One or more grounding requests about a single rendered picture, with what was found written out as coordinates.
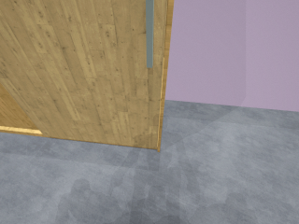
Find wardrobe door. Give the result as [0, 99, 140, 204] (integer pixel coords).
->
[0, 0, 168, 148]
[0, 83, 39, 131]

